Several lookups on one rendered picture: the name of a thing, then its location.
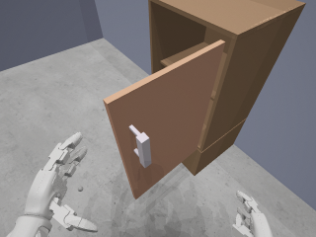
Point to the cupboard door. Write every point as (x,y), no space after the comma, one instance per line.
(170,107)

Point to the robot left hand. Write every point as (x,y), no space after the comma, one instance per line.
(52,180)

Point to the handle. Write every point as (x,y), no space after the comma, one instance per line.
(143,150)

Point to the robot right hand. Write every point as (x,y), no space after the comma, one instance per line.
(256,224)

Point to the robot left forearm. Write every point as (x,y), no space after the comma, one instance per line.
(31,226)

